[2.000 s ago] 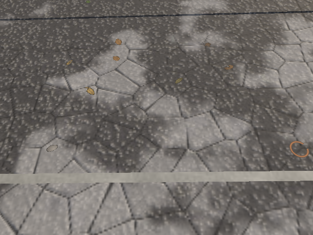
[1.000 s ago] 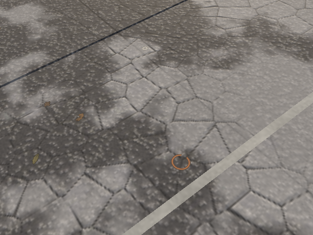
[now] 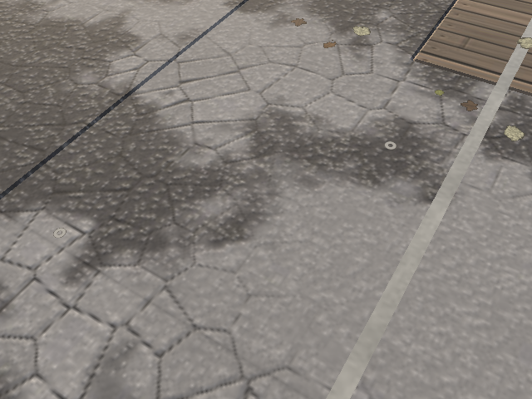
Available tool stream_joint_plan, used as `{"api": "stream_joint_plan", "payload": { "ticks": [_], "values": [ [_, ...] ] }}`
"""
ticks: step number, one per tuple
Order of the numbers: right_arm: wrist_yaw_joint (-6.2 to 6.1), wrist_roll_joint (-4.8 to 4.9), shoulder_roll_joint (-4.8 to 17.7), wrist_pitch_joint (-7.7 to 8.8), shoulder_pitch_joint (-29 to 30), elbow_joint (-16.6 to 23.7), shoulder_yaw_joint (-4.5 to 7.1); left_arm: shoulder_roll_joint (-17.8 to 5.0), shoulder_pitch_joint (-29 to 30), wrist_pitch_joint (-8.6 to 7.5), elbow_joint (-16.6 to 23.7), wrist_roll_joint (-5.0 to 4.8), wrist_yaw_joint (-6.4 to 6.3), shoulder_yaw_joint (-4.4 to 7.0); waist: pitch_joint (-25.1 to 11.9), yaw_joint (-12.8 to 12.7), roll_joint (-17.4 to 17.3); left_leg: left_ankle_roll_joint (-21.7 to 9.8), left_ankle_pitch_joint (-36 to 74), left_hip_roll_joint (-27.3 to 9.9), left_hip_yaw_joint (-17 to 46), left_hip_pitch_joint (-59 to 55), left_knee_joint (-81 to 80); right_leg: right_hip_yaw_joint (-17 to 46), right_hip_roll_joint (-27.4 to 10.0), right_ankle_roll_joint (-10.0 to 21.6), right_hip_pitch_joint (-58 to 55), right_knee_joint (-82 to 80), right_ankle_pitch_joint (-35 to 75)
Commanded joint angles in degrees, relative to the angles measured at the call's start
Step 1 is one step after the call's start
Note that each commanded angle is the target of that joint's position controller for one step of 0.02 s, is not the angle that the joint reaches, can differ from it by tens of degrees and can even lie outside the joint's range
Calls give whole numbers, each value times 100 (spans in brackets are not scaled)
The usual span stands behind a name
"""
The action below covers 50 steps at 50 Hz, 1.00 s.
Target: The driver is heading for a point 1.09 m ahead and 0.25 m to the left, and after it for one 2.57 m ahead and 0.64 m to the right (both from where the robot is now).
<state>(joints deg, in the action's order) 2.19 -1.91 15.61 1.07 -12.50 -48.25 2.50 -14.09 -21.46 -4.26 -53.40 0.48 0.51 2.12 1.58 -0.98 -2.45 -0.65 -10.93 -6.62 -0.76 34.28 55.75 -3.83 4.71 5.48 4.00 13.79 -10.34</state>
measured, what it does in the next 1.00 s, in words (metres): walks ahead: left foot, then right foot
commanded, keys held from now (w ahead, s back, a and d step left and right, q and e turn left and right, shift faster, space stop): w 0.74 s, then w+q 0.26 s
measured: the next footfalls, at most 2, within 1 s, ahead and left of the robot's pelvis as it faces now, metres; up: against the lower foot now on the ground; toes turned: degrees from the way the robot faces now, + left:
left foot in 0.26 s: +0.32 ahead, +0.12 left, +0.00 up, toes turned +5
right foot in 0.80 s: +0.62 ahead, -0.06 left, +0.00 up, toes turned -3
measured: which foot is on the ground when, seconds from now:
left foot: up 0.00-0.24, down 0.26-0.82, up 0.84-1.00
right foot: down 0.00-0.26, up 0.28-0.78, down 0.80-1.00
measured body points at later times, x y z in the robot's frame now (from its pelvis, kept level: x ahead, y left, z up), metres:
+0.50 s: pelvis +0.28 +0.06 +0.00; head +0.30 +0.07 +0.45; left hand +0.35 +0.32 -0.15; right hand +0.30 -0.20 -0.13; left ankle +0.28 +0.12 -0.75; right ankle +0.30 -0.09 -0.67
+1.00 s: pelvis +0.56 +0.01 +0.00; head +0.58 +0.00 +0.44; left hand +0.60 +0.28 -0.13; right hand +0.61 -0.24 -0.15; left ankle +0.51 +0.15 -0.66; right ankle +0.58 -0.05 -0.75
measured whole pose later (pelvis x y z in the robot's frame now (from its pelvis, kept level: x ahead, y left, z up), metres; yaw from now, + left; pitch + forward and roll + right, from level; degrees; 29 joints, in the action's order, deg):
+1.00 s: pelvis +0.56 +0.01 +0.00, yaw +6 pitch -1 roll +0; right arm 0.9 -1.2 13.7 1.9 -16.9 -55.7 3.3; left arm -12.7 -13.7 -5.3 -54.8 1.1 -0.3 2.7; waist 3.1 0.8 -2.0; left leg -4.5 -15.9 -3.3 0.5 26.3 64.1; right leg -9.6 1.8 4.9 10.6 20.4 -9.7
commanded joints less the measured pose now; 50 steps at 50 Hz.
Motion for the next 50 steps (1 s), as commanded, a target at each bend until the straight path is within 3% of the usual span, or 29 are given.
{"api": "stream_joint_plan", "payload": {
  "ticks": [1, 6, 9, 11, 12, 13, 14, 15, 16, 17, 18, 20, 24, 28, 31, 35, 38, 39, 40, 41, 42, 43, 44, 45, 47, 50],
  "values": [
    [14, 8, 211, 30, 329, 373, 21, -645, -22, -107, 175, -10, -3, 117, 287, 71, 542, 90, 634, -61, -73, 403, -608, 898, -1467, 708, 44, -792, 1573],
    [3, 39, 193, 73, 1190, 645, -48, -738, -487, -100, -124, 37, -33, 117, 441, -178, 570, -83, 1029, 163, -281, 253, -1745, 698, -1569, 618, -495, -686, 2066],
    [-16, 28, 278, 115, 1329, 747, -30, -825, -547, -71, -267, 73, -92, 131, 492, -130, 570, -320, 638, 300, -323, 109, -2129, 692, -1755, 543, -976, -404, 2663],
    [-71, 25, 358, 162, 851, 616, 22, -925, -374, -64, -303, 96, -122, 150, 244, 139, 628, -521, 194, 587, -459, -700, -2358, 550, -1735, 403, -1068, 278, 4078],
    [-120, 9, 440, 201, 159, 389, 81, -973, -282, -41, -323, 103, -122, 163, -127, 454, 577, -639, 141, 798, -555, -1529, -2590, 424, -1608, 315, -1005, 1140, 4665],
    [-182, -59, 623, 261, -874, 37, 169, -911, -245, -30, -306, 87, -119, 136, -714, 854, 389, -808, 303, 691, -405, -2910, -2787, 221, -1335, 202, -413, 2390, 4170],
    [-253, -193, 1208, 291, -1738, -109, 321, -525, -479, -49, -101, -28, -98, 24, -1497, 994, -417, -1203, -325, -802, 1432, -4549, -2939, -66, -831, 27, 1109, 4355, 1933],
    [-203, -98, 1528, 253, -1754, -167, 398, -280, -984, -54, -147, -79, -57, 22, -1931, 681, -1374, -1799, -271, -1833, 3979, -5317, -3830, 346, 198, -78, 2653, 5848, -2104],
    [-177, 98, 1179, 216, -1126, -107, 340, -685, -430, -27, -116, 47, -73, 125, -1148, 510, -451, -1594, -832, -1514, 3557, -4613, -4007, 936, -255, 29, 3104, 6154, -1681],
    [-159, 132, 767, 228, -555, -6, 236, -676, -56, -56, -14, 41, -34, 133, -422, 339, -103, -1448, -727, -1333, 2682, -3733, -4155, 818, -530, 45, 3135, 5918, -1097],
    [-139, 103, 488, 262, -297, -2, 160, -545, 115, -58, 2, 35, -15, 109, -132, 206, 64, -1276, -292, -1047, 2103, -3185, -4367, 742, -744, 34, 2948, 5572, -754],
    [-154, 120, 250, 334, -271, -150, 78, -373, -16, 81, -74, 155, 39, 75, -4, -35, -160, -1062, 492, -677, 1322, -2574, -4585, 654, -923, -96, 2436, 5160, -531],
    [-158, 157, 430, 467, -780, -449, 118, -247, 500, 210, 76, 168, 126, 52, 146, -46, -78, -1140, 1194, -534, 784, -2589, -4871, 413, -1052, -309, 2861, 4676, -39],
    [-164, 167, 352, 451, -1149, -639, 78, -207, 1487, 206, 394, 135, 148, 9, 372, 162, -66, -1055, 1617, -323, 413, -2864, -4965, 194, -1097, -472, 3324, 3513, 720],
    [-186, 154, 380, 455, -1390, -758, 69, -112, 2049, 176, 561, 100, 155, -57, 402, 321, -114, -996, 1990, -291, 238, -3074, -4903, 13, -944, -460, 3111, 2615, 1108],
    [-247, 93, 413, 414, -1651, -938, 70, -200, 2467, 138, 738, 96, 127, -52, 468, 414, -152, -1021, 2549, -546, 255, -3765, -4651, -32, -804, -279, 3074, 2036, 921],
    [-302, 54, 490, 378, -1476, -980, 93, -338, 2111, 61, 691, 103, 80, 22, 306, 155, -179, -910, 3989, -654, 238, -4034, -3935, -70, -547, -17, 2356, 1698, 250],
    [-300, 50, 532, 362, -1388, -982, 100, -425, 1502, 16, 508, 110, 37, 81, 6, -112, -168, -846, 4579, -576, 233, -3987, -3237, -105, -368, 87, 1634, 1491, 113],
    [-284, 83, 506, 349, -1280, -950, 82, -580, 495, -55, 185, 169, -24, 166, -533, -535, 35, -739, 4260, -324, 75, -3499, -2118, -41, -398, 242, 324, 1160, 357],
    [-261, 150, 289, 371, -1262, -731, 9, -1082, -542, -103, 20, 323, -113, 304, -1332, -834, 618, -634, 2294, 12, -113, -2288, -401, 1345, -1716, 526, -1232, 1097, -98],
    [-237, 366, -304, 345, -2075, -704, -90, -1527, -597, -44, 12, 315, -91, 424, -1985, -420, 1872, -443, -2011, 1047, -265, -334, 1485, 3909, -3200, 1243, -2484, 423, -471],
    [-297, 198, 443, 277, -1557, -790, 100, -1083, -104, 20, 117, 123, -55, 353, -1426, -402, 654, -543, -1687, 684, 408, 21, 1784, 3714, -2864, 1001, -1793, 204, -998],
    [-258, 197, 396, 299, -1140, -664, 129, -717, 487, 4, 206, 89, -44, 243, -621, -195, 543, -561, -1099, 462, 449, 45, 1589, 2783, -2627, 797, -924, -9, -851],
    [-235, 194, 236, 298, -1002, -659, 109, -450, 744, -41, 212, 101, -28, 181, -246, -68, 438, -538, -751, 272, 420, -134, 1344, 2144, -2382, 614, -309, -250, -334],
    [-153, 49, 76, 146, -1072, -707, 117, -237, 792, -119, 112, 62, -89, 118, -4, 174, 647, -427, -502, 112, 373, -511, 1060, 1224, -2004, 305, 322, -459, 260],
    [-60, 35, -73, -21, -824, -586, 134, -331, 491, -264, -20, 8, -111, 144, 59, 276, 600, -321, -183, 62, 263, -288, 953, 603, -1939, 272, 377, -604, 906]
  ]
}}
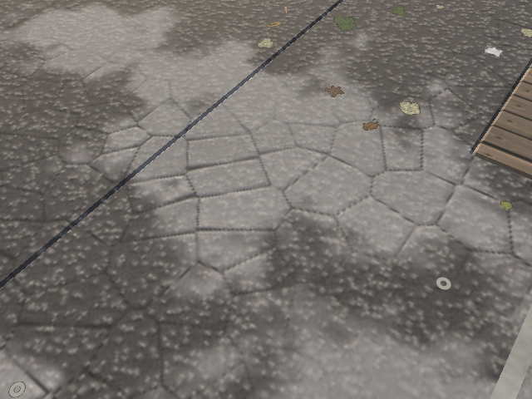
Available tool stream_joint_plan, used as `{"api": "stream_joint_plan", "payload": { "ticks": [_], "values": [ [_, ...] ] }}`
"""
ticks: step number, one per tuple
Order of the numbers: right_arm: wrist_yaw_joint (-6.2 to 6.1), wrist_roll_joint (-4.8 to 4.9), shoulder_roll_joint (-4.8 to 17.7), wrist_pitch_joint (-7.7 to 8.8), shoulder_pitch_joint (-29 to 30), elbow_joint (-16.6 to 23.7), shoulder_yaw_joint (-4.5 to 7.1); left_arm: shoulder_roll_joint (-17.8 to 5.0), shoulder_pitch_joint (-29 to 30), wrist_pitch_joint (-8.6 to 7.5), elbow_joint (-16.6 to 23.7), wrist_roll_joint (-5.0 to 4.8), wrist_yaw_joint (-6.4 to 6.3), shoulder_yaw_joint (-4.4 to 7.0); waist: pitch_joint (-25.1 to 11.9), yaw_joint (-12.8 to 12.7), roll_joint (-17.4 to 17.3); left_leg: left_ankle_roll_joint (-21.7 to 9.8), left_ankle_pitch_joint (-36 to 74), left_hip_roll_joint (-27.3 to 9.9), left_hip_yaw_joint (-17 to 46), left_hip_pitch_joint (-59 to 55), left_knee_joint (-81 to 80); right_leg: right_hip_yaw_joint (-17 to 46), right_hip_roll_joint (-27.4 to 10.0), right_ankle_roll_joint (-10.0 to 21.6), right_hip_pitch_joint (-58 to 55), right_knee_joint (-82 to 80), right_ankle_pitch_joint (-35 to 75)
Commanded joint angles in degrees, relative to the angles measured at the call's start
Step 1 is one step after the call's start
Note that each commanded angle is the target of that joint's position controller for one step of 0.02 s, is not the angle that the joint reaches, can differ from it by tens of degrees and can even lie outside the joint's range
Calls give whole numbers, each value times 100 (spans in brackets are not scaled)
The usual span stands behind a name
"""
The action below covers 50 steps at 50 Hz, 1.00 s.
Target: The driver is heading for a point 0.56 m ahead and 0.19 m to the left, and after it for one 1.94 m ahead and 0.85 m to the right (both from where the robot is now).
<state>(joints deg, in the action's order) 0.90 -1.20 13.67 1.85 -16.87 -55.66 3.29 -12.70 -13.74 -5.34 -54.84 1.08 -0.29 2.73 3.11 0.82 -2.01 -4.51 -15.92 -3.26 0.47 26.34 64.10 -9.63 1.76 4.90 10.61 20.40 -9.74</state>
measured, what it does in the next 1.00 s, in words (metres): walks ahead, turning left: left foot, then right foot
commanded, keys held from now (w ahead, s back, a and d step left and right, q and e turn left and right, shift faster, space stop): w+q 0.66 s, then w+e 0.34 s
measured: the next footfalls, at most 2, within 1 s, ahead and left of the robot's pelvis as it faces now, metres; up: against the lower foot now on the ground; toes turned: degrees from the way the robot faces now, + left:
left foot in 0.36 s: +0.32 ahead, +0.12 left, +0.00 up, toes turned +18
right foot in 0.92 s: +0.69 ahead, +0.10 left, +0.00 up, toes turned +20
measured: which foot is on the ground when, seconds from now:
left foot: up 0.00-0.34, down 0.36-0.92, up 0.94-1.00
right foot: down 0.00-0.38, up 0.40-0.90, down 0.92-1.00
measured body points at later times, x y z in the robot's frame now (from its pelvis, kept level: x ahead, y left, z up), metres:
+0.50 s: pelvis +0.26 +0.07 -0.01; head +0.29 +0.08 +0.44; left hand +0.25 +0.33 -0.15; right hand +0.42 -0.17 -0.14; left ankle +0.28 +0.11 -0.74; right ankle +0.20 -0.10 -0.64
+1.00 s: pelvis +0.55 +0.12 -0.02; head +0.58 +0.12 +0.43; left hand +0.58 +0.41 -0.13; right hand +0.66 -0.13 -0.16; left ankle +0.35 +0.14 -0.65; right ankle +0.65 +0.09 -0.74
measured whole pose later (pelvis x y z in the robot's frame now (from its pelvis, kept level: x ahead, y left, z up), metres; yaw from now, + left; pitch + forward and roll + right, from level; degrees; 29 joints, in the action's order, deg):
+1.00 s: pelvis +0.55 +0.12 -0.02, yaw +21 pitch +0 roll +0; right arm -0.2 -1.8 14.8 4.2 -19.9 -52.9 2.5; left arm -14.7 -9.4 -2.8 -47.4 0.9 1.4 2.8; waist 3.3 1.3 -1.1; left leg -4.2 -21.3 4.6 1.4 11.1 63.6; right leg -3.4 4.6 6.3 22.3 31.0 -9.0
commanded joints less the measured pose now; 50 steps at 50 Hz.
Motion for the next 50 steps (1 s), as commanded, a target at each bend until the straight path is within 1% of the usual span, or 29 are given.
{"api": "stream_joint_plan", "payload": {
  "ticks": [1, 4, 7, 12, 15, 16, 17, 18, 19, 20, 21, 22, 23, 24, 25, 26, 29, 33, 37, 40, 41, 43, 44, 45, 46, 47, 48, 49, 50],
  "values": [
    [91, -38, 114, -128, -196, 226, 58, -509, -357, -175, 102, -50, -37, 96, -40, 86, 549, 97, 509, -313, 102, 713, 47, 1004, -1623, 320, -321, -1315, 915],
    [139, -26, 111, -158, 420, 463, 51, -479, -601, -175, 22, -18, -51, 90, 140, 3, 546, 173, 1106, -356, -11, 1202, -470, 546, -1523, 291, -454, -1385, 1159],
    [184, -24, 41, -130, 1024, 692, -7, -486, -738, -166, -32, -15, -71, 75, 268, -101, 523, 188, 1575, -257, -261, 1153, -1500, 125, -1429, 238, -589, -1334, 1595],
    [239, -74, 57, -108, 1745, 1037, -64, -633, -1196, -80, -198, 10, -147, 107, 345, -293, 549, -95, 1374, -42, -770, 998, -2539, -299, -1677, 209, -1429, -984, 2628],
    [211, -92, 197, -113, 1446, 1017, 6, -825, -1089, 18, -179, 40, -199, 159, 73, -51, 742, -435, 562, 394, -1049, 342, -2720, -564, -1764, 155, -1812, -55, 4829],
    [184, -94, 279, -108, 1080, 926, 55, -920, -1028, 71, -154, 51, -205, 191, -143, 119, 787, -575, 235, 597, -1112, -57, -2765, -610, -1779, 157, -1863, 586, 5424],
    [154, -93, 396, -78, 541, 778, 129, -1008, -988, 133, -111, 50, -189, 221, -467, 324, 780, -723, 37, 787, -1099, -660, -2959, -610, -1786, 153, -1757, 1501, 5430],
    [93, -139, 605, -22, -298, 523, 248, -1042, -881, 172, -27, 27, -151, 233, -900, 733, 510, -929, 216, 828, -840, -1853, -3525, -687, -1680, -2, -1113, 2880, 4531],
    [2, -204, 1256, -14, -821, 452, 450, -669, -921, 153, 243, -51, -103, 148, -1462, 833, -321, -1440, -419, -553, 1117, -3433, -3773, -692, -1254, -256, 670, 4852, 1689],
    [5, -59, 1659, -80, -534, 581, 530, -534, -672, 79, 674, -61, 4, 153, -1735, 490, -1061, -2180, -96, -1647, 4176, -4315, -4716, 262, 53, -530, 2672, 6435, -2168],
    [-27, 31, 1518, -135, -454, 569, 487, -755, 22, 11, 816, -2, 30, 171, -1151, 587, -94, -1977, 163, -1543, 3535, -3969, -4923, 1090, -366, -458, 3311, 6382, -1657],
    [-66, 63, 1227, -121, -168, 559, 414, -668, 67, -68, 855, -71, 50, 133, -574, 373, 131, -1768, 603, -1427, 2825, -3241, -4982, 1097, -607, -424, 3259, 5927, -1100],
    [-82, 62, 948, -83, 102, 584, 344, -646, -96, -81, 746, -61, 28, 139, -226, 74, 456, -1476, 1287, -1112, 2281, -2580, -5051, 1100, -795, -426, 2897, 5340, -860],
    [-111, 111, 793, -32, 268, 602, 289, -642, -167, 3, 742, 53, 15, 144, -144, -113, 447, -1320, 1794, -825, 1858, -2170, -5086, 1122, -878, -502, 2554, 4995, -808],
    [-118, 128, 709, 32, 340, 637, 250, -589, -301, 121, 708, 148, 29, 132, -235, -221, 335, -1247, 2121, -635, 1593, -1948, -5107, 1138, -920, -579, 2231, 4768, -753],
    [-111, 147, 720, 100, 260, 630, 240, -558, -301, 218, 740, 182, 53, 130, -292, -256, 285, -1248, 2424, -526, 1487, -1874, -5109, 1096, -900, -653, 2148, 4628, -758],
    [-90, 141, 949, 182, -103, 585, 284, -495, 133, 357, 952, 171, 101, 105, -219, -172, 135, -1164, 2606, -322, 1335, -1758, -5197, 956, -874, -820, 2409, 4011, -326],
    [-84, 123, 958, 149, -626, 570, 280, -564, 1084, 374, 1312, 139, 121, 83, -63, 188, -69, -960, 2488, -256, 1532, -2162, -5205, 961, -784, -878, 2977, 3014, 421],
    [-125, 87, 788, 199, -983, 445, 186, -451, 1557, 305, 1438, 100, 205, -18, -38, 428, -173, -724, 3079, -289, 1189, -2762, -5204, 745, -664, -658, 2885, 1983, 1070],
    [-162, 9, 832, 236, -1117, 370, 148, -499, 1885, 252, 1584, 43, 235, -48, 78, 524, -225, -650, 3484, -510, 1060, -3188, -5205, 592, -523, -353, 2717, 1446, 1006],
    [-181, -17, 878, 247, -1063, 352, 147, -549, 1820, 236, 1595, 32, 238, -37, 104, 435, -255, -605, 3749, -605, 985, -3288, -5156, 591, -466, -222, 2550, 1287, 832],
    [-223, -52, 989, 278, -815, 358, 149, -700, 1200, 212, 1421, 10, 205, 29, -91, 71, -328, -441, 5209, -665, 716, -3341, -4651, 520, -161, 46, 1667, 1070, 333],
    [-227, -91, 1054, 277, -743, 341, 159, -826, 587, 198, 1224, -5, 157, 92, -390, -201, -321, -379, 5948, -630, 577, -3411, -3947, 471, 61, 177, 1052, 1013, 74],
    [-219, -90, 1088, 258, -638, 347, 160, -889, -297, 166, 930, 12, 107, 148, -802, -624, -155, -298, 5998, -466, 336, -3227, -2861, 429, 184, 318, 110, 650, 245],
    [-216, -65, 944, 278, -648, 466, 99, -1159, -1204, 142, 726, 116, 46, 235, -1348, -953, 206, -219, 4528, -267, 150, -2235, -1344, 1418, -633, 608, -1244, 632, -89],
    [-131, 122, 453, 298, -1288, 587, 15, -1841, -1504, 163, 667, 183, 54, 425, -1877, -577, 1665, 153, 445, 894, -240, -55, 1029, 4527, -2178, 1636, -2739, 206, -247],
    [-130, -79, 828, 338, -1007, 592, 56, -1424, -935, 252, 669, -84, 150, 353, -1645, -412, 1083, 64, -962, 837, 361, 763, 1485, 5520, -2153, 1651, -2487, -513, -598],
    [-101, -90, 871, 369, -479, 746, 57, -1189, -361, 269, 816, -122, 174, 300, -747, -262, 665, 62, -485, 452, 457, 1062, 1384, 4520, -1998, 1535, -1665, -527, -742],
    [-73, -83, 841, 415, -124, 842, 24, -922, -162, 259, 835, -74, 185, 237, -422, -234, 228, 92, -181, 240, 410, 973, 1052, 3926, -1746, 1394, -1058, -649, -224]
  ]
}}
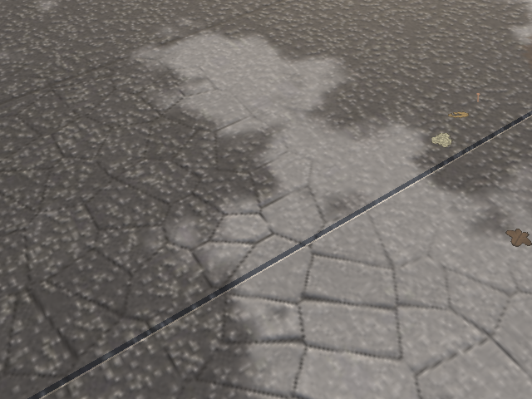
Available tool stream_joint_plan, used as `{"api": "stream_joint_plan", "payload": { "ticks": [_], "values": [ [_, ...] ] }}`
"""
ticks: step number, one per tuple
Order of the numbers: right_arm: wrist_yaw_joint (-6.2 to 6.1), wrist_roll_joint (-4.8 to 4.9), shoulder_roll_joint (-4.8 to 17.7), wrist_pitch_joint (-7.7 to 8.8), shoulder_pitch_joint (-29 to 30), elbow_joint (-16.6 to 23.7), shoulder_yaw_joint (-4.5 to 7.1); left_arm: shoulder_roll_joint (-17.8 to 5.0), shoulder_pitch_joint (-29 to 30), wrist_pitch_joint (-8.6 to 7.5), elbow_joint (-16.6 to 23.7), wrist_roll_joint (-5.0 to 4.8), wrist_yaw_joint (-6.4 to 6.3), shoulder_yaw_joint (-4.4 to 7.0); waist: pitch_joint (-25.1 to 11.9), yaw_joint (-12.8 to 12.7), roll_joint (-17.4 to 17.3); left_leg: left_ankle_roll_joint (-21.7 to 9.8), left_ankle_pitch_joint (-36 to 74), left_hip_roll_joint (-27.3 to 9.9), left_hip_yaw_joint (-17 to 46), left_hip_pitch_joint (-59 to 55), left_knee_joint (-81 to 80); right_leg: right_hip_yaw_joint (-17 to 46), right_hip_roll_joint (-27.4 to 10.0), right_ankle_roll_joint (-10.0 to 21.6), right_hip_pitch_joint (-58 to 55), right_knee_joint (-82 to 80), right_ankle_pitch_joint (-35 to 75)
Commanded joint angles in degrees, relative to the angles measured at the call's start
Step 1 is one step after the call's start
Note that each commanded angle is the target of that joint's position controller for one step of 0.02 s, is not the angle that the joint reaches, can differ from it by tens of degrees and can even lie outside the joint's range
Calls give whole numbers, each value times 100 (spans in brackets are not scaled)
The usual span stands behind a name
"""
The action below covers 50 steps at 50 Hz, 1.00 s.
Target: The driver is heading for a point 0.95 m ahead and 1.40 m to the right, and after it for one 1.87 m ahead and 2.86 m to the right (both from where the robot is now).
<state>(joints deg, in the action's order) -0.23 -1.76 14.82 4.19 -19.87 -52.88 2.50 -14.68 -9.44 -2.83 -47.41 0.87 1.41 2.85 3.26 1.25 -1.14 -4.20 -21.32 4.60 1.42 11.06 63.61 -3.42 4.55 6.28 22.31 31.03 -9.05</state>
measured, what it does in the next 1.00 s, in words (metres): walks ahead, turning right: left foot, then right foot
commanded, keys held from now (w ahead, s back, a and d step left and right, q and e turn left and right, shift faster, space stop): w+e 0.70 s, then e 0.30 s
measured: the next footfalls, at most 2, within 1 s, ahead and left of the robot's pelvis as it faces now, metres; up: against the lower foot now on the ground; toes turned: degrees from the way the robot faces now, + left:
left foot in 0.44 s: +0.42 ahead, +0.09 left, +0.00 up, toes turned -17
right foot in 0.94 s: +0.55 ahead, -0.20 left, +0.00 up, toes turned -35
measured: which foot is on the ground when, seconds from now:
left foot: up 0.00-0.42, down 0.44-0.92, up 0.94-1.00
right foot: down 0.00-0.44, up 0.46-0.92, down 0.94-1.00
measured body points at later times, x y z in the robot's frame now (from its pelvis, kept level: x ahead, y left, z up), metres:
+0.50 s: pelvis +0.27 +0.02 +0.00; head +0.30 +0.02 +0.45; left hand +0.34 +0.30 -0.13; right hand +0.42 -0.27 -0.07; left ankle +0.38 +0.10 -0.73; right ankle +0.10 -0.05 -0.68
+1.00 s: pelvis +0.47 -0.08 -0.01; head +0.50 -0.11 +0.44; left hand +0.76 +0.02 -0.10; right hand +0.34 -0.32 -0.14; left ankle +0.41 +0.10 -0.65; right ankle +0.52 -0.18 -0.73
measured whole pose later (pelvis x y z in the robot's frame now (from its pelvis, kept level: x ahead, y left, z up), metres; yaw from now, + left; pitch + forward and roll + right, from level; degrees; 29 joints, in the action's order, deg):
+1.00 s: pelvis +0.47 -0.08 -0.01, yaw -35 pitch +1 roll +1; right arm -1.1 -0.6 14.8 1.4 -17.9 -46.7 2.5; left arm -15.1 -5.0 -1.0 -39.5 1.4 1.9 2.5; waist 5.2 2.9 0.2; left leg 1.7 -32.0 -3.0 -6.1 16.4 63.8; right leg -2.7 4.1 7.0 27.5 35.1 -8.7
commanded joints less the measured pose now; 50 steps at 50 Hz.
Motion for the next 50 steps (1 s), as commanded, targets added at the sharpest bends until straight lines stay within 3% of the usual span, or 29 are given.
{"api": "stream_joint_plan", "payload": {
  "ticks": [1, 3, 6, 9, 13, 16, 19, 20, 21, 22, 23, 24, 25, 26, 27, 29, 32, 36, 40, 43, 45, 46, 47, 48, 49, 50],
  "values": [
    [61, -35, 649, 152, 300, 632, 93, -632, -599, -12, 38, -35, -14, 191, -196, -158, 79, 110, 417, -690, 297, 2347, 758, 2863, -1760, 1107, -1770, -1780, 274],
    [89, -103, 506, -15, 209, 698, 40, -604, -703, -78, -100, -72, -59, 165, -256, 54, 300, 291, 450, -818, 231, 1934, 248, 2315, -1393, 931, -1325, -1882, 959],
    [111, -118, 412, -142, 464, 844, -14, -823, -956, -121, -158, -99, -77, 238, -260, 32, 376, 543, 584, -873, 25, 2051, -360, 2043, -1202, 996, -1071, -2040, 1085],
    [116, -94, 390, -167, 1316, 1154, -49, -854, -1262, -86, -182, -105, -85, 267, -36, -215, 402, 743, 1266, -924, -80, 2410, -1328, 2041, -1063, 873, -1077, -2181, 891],
    [143, -31, 348, -142, 2030, 1405, -100, -895, -1665, -50, -205, -92, -103, 311, -128, -539, 469, 783, 1929, -783, -69, 2473, -2262, 2119, -991, 671, -1586, -1905, 1219],
    [144, 13, 381, -87, 2415, 1590, -126, -925, -1829, -19, -175, -23, -140, 329, -160, -666, 515, 727, 1857, -619, -56, 2397, -2704, 2299, -1069, 634, -1936, -1540, 1781],
    [117, 39, 564, -6, 2092, 1593, -85, -1057, -1535, -11, -16, 20, -196, 375, -244, -392, 616, 555, 1423, -477, 67, 1536, -3296, 2573, -1161, 412, -1857, -1110, 2039],
    [83, 48, 663, 26, 1685, 1480, -44, -1115, -1356, -20, 52, 22, -193, 393, -364, -193, 631, 471, 1221, -369, 36, 883, -3484, 2624, -1109, 310, -1666, -821, 2235],
    [22, 28, 795, 87, 1037, 1296, 19, -1120, -1230, -51, 89, -15, -159, 389, -653, 145, 422, 339, 1288, -347, 33, -70, -3874, 2484, -846, 172, -1423, -106, 2353],
    [-72, -80, 1169, 157, 274, 1206, 126, -850, -1237, -107, 188, -90, -101, 312, -1294, 454, -144, 70, 645, -1215, 840, -1263, -4104, 2072, -460, 9, -916, 1216, 1665],
    [-151, -197, 1639, 105, -189, 1244, 232, -321, -1521, -125, 387, -242, -100, 188, -1890, 441, -1140, -316, -256, -2682, 2833, -2630, -4502, 1246, 276, -183, 568, 2735, -1204],
    [-131, -107, 1656, -3, 12, 1179, 290, -616, -1868, -57, 424, -102, -127, 211, -1918, 76, -1574, -751, -701, -3099, 4363, -2448, -4825, 954, 173, -158, 1400, 3564, -2264],
    [-94, -70, 1029, -42, 394, 1307, 169, -818, -1659, 32, 247, 12, -139, 242, -1125, 5, -551, -693, -962, -2837, 3626, -1755, -4840, 1013, -248, -148, 1567, 3895, -1783],
    [-64, -31, 657, -30, 629, 1315, 77, -749, -1286, 51, 264, 43, -69, 228, -592, 16, -111, -580, -406, -2472, 2682, -1112, -4961, 944, -405, -202, 1477, 3745, -1350],
    [-58, -46, 538, -12, 722, 1291, 37, -648, -1153, 83, 298, 54, -15, 219, -387, -67, -235, -429, 285, -2202, 1989, -748, -5106, 881, -555, -258, 1331, 3536, -1136],
    [-57, -2, 542, 78, 552, 1137, 37, -598, -1071, 209, 335, 143, 84, 209, -277, -135, -535, -335, 1381, -1911, 1159, -498, -5209, 771, -669, -355, 1206, 3443, -943],
    [-6, 80, 628, 198, 303, 998, 90, -522, -696, 290, 539, 124, 175, 179, -336, -160, -462, -440, 2324, -1970, 600, -632, -5325, 718, -733, -433, 1522, 3413, -568],
    [-1, 78, 633, 182, 131, 852, 115, -435, 37, 300, 824, 120, 251, 114, -73, -92, -362, -466, 3108, -1892, -161, -719, -5428, 541, -795, -554, 1933, 2726, 92],
    [-28, 121, 727, 125, 118, 759, 141, -178, 594, 236, 1025, 109, 316, -34, -18, -12, -466, -243, 4479, -1643, -1065, -501, -4994, -58, -621, -466, 956, 1046, 774],
    [-86, 146, 913, 35, -28, 675, 204, -323, 530, 230, 1074, 171, 295, 2, -217, -20, -596, -105, 5402, -1767, -1199, -961, -4310, -277, -376, -245, 492, 507, 367],
    [-147, 169, 1041, -63, -2, 674, 248, -509, -84, 179, 942, 239, 224, 90, -586, -259, -575, -39, 5902, -1792, -1249, -1109, -3126, -288, -87, -5, -183, 127, 21],
    [-151, 204, 1061, -110, 62, 715, 253, -614, -751, 106, 727, 300, 146, 162, -987, -572, -298, 100, 5243, -1648, -1339, -850, -1987, -210, 41, 140, -1025, -452, 550],
    [-128, 169, 911, -118, -178, 838, 216, -1070, -1202, 48, 643, 321, 39, 290, -1481, -708, 393, 334, 2861, -1379, -1378, 281, -393, 788, -859, 393, -2318, -426, 2409],
    [-77, 169, 299, -182, -844, 1098, 84, -1774, -1029, 92, 814, 168, -20, 451, -2172, -144, 1450, 629, -1978, -427, -1062, 2182, 1616, 3119, -2728, 1465, -3893, 200, 6215],
    [-92, 23, 698, -282, -487, 1078, 137, -1639, -1405, 206, 910, -152, -73, 506, -2833, -673, 597, 639, -1553, -472, -74, 2331, 1942, 3356, -2653, 1793, -3791, -171, 5689],
    [-96, 88, 638, -314, -92, 1156, 122, -1372, -923, 268, 917, -154, -129, 429, -1991, -489, 452, 644, -1029, -708, 33, 2573, 1842, 2822, -2432, 1669, -3063, -479, 4653]
  ]
}}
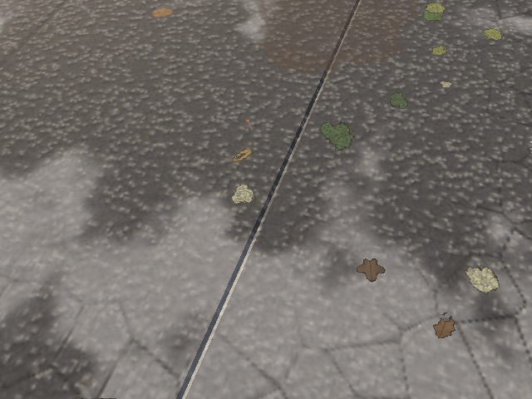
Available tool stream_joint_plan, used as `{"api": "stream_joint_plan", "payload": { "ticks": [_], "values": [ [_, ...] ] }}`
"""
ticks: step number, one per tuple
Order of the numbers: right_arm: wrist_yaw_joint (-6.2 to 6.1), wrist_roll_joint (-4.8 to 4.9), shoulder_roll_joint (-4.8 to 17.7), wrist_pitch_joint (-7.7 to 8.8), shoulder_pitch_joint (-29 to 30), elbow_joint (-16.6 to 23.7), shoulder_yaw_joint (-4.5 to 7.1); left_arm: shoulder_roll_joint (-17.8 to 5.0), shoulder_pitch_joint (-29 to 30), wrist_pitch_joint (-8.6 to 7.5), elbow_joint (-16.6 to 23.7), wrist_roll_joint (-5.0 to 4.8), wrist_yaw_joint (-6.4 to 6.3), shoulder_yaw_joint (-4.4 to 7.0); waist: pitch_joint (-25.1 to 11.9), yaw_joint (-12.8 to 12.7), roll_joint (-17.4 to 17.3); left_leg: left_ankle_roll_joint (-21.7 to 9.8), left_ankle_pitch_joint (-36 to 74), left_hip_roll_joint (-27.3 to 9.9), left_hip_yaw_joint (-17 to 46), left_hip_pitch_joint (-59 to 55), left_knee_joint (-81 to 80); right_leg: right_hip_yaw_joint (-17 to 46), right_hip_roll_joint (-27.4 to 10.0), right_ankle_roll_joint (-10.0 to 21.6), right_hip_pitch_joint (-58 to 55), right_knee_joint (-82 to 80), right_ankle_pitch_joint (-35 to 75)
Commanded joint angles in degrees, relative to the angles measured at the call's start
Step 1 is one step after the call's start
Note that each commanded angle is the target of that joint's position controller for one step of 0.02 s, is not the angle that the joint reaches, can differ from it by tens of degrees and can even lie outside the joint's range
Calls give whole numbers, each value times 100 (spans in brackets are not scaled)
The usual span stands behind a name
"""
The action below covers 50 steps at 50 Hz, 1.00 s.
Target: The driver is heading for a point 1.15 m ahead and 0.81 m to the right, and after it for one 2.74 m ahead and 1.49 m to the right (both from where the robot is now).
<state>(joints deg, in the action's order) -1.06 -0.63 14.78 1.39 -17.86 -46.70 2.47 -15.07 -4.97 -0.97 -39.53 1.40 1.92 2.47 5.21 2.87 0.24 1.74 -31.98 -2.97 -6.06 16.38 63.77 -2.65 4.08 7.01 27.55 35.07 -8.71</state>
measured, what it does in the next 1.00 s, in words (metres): walks ahead, turning right: left foot, then right foot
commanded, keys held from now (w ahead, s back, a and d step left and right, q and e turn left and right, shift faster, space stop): e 0.46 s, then w+e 0.36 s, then e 0.18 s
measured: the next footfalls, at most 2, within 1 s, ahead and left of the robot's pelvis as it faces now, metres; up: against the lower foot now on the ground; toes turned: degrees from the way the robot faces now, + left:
left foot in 0.50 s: +0.14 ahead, +0.13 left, +0.00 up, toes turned -24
right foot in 1.00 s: +0.22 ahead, -0.19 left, +0.00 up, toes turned -38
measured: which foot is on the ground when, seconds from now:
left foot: up 0.00-0.48, down 0.50-1.00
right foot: down 0.00-0.50, up 0.52-0.98, down 1.00-1.00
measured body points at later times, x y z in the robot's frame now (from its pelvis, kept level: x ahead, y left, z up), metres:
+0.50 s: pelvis +0.06 +0.03 +0.02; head +0.09 +0.04 +0.47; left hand +0.23 +0.29 -0.10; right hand +0.14 -0.27 -0.08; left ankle +0.10 +0.14 -0.72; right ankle +0.10 -0.05 -0.72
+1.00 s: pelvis +0.16 -0.04 +0.01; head +0.20 -0.06 +0.46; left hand +0.47 +0.04 -0.09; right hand -0.01 -0.26 -0.12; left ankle +0.11 +0.14 -0.71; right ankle +0.19 -0.16 -0.71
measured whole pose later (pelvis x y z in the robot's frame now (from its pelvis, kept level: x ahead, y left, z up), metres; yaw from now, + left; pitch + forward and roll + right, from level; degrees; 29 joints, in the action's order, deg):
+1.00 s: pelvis +0.16 -0.04 +0.01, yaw -36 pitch +2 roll +1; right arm -0.8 -0.3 15.8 2.3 -23.2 -48.1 3.0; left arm -16.2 -4.0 0.5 -39.0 2.8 4.2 3.0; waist 3.0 4.2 1.1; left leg 1.8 -25.5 -4.1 -11.6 0.5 26.7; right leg -3.3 1.2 3.3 26.5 33.3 -11.5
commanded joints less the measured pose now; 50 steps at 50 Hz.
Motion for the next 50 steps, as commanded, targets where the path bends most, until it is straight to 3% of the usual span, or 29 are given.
{"api": "stream_joint_plan", "payload": {
  "ticks": [1, 2, 3, 5, 7, 11, 15, 20, 23, 24, 25, 26, 27, 28, 29, 30, 32, 36, 41, 43, 46, 48, 49, 50],
  "values": [
    [-26, -51, 638, -34, 10, 565, 110, -951, -990, 131, 143, -210, -202, 355, -1429, -503, 110, 52, 402, -120, 774, 2008, 1287, 2360, -1999, 1298, -2709, -1209, 3790],
    [-36, -116, 651, -90, 105, 589, 119, -759, -787, 156, 126, -196, -225, 290, -999, -308, 158, 72, 594, -200, 794, 1850, 865, 2148, -1641, 1020, -2129, -1404, 3314],
    [-30, -169, 661, -193, -54, 561, 125, -658, -666, 168, 147, -179, -238, 261, -908, -168, 267, 103, 730, -203, 784, 1516, 608, 1956, -1421, 895, -1674, -1548, 3051],
    [-15, -167, 583, -329, -201, 528, 120, -778, -682, 126, 141, -89, -191, 295, -1087, -86, 210, 112, 888, -72, 730, 1171, 379, 1873, -1258, 806, -1346, -1612, 2920],
    [-16, -141, 518, -375, -93, 576, 115, -926, -728, 107, 125, -59, -168, 358, -1158, -100, 215, 114, 1030, -27, 773, 1183, 100, 1960, -1181, 761, -1237, -1697, 2330],
    [-46, -136, 553, -438, 466, 762, 135, -956, -911, 194, 111, -60, -190, 393, -1002, -316, 441, 141, 1232, 27, 926, 1534, -484, 2469, -1087, 642, -1318, -1938, 425],
    [-71, -92, 556, -420, 841, 886, 126, -982, -1135, 252, 72, -34, -197, 432, -832, -488, 538, 107, 1169, 165, 1055, 1614, -1111, 2956, -1067, 580, -1551, -1983, -471],
    [-114, 22, 568, -313, 898, 966, 90, -1032, -1142, 288, 65, 12, -162, 469, -853, -504, 664, -71, 814, 516, 1066, 957, -1997, 3344, -1003, 521, -1637, -1706, 261],
    [-165, 87, 577, -233, 509, 908, 73, -1022, -957, 322, 69, -27, -132, 476, -861, -298, 721, -231, 921, 707, 1021, 75, -3149, 3550, -863, 309, -1444, -1550, 647],
    [-191, 49, 592, -190, 181, 826, 77, -1001, -885, 333, 66, -87, -140, 474, -953, -96, 595, -303, 1246, 692, 990, -615, -4028, 3477, -641, 112, -1107, -1478, -350],
    [-234, -26, 882, -153, 68, 799, 145, -789, -891, 325, 119, -149, -165, 421, -899, -70, 27, -484, 924, 34, 1587, -1338, -4851, 3094, -167, -232, -319, -1081, -2005],
    [-251, -86, 1446, -172, 164, 963, 249, -432, -1052, 299, 231, -212, -185, 344, -994, -149, -1210, -956, -497, -1520, 3320, -1917, -5357, 1771, 691, -543, 717, 478, -2825],
    [-215, -214, 1620, -195, 515, 987, 313, -866, -793, 260, 227, 56, -204, 420, -357, -133, -1085, -1275, -884, -1929, 3939, -1029, -5709, 1224, 654, -574, 1323, 1433, -2066],
    [-185, -182, 1223, -180, 600, 959, 232, -1076, -678, 236, 222, 149, -152, 480, -174, -290, -705, -1257, -743, -1714, 3544, -666, -5598, 1311, 237, -585, 1088, 1881, -1583],
    [-148, -123, 961, -148, 773, 951, 156, -1023, -884, 236, 98, 146, -68, 479, -114, -440, -675, -1087, -394, -1318, 2971, -591, -5585, 1243, 238, -620, 996, 2208, -1221],
    [-119, -93, 890, -113, 869, 981, 136, -970, -1097, 262, -8, 143, 7, 464, -198, -520, -814, -964, -85, -1064, 2526, -727, -5570, 1135, 206, -673, 980, 2555, -1001],
    [-81, -78, 813, -41, 705, 965, 119, -883, -1112, 282, -66, 111, 129, 420, -194, -404, -847, -955, 276, -910, 2034, -945, -5614, 926, 58, -727, 1197, 2991, -785],
    [7, -88, 921, 131, -89, 664, 214, -724, -484, 251, 92, 83, 218, 330, -50, -20, -643, -1007, 977, -1042, 1622, -1667, -5641, 857, -205, -854, 1777, 2712, -463],
    [50, -82, 938, 238, -477, 392, 265, -592, 97, 207, 217, 79, 289, 250, 67, 181, -675, -1053, 1869, -1182, 1050, -2017, -5616, 618, -446, -868, 1836, 1825, -243],
    [52, -76, 904, 253, -407, 329, 254, -447, 318, 175, 314, 87, 324, 176, 160, 138, -687, -1040, 3284, -1160, 583, -1847, -5341, 298, -527, -835, 1475, 1275, -251],
    [40, -29, 979, 207, -412, 213, 270, -318, 458, 146, 450, 86, 318, 92, -50, 93, -908, -858, 5214, -1085, -28, -1539, -4640, -277, -371, -610, 415, 403, -516],
    [5, 36, 1083, 157, -425, 156, 281, -430, 143, 135, 413, 119, 238, 132, -349, -68, -1013, -741, 6605, -1078, -181, -1576, -3852, -449, -75, -372, -268, -23, -593],
    [-12, 74, 1114, 137, -365, 161, 275, -536, -413, 85, 268, 154, 178, 187, -708, -326, -910, -656, 6882, -1018, -304, -1477, -3013, -425, 119, -223, -942, -362, -378],
    [-14, 107, 1110, 129, -310, 197, 255, -685, -1186, 16, 31, 215, 92, 264, -1226, -732, -563, -439, 6052, -854, -481, -950, -1827, -215, 138, -64, -2091, -964, 348]
  ]
}}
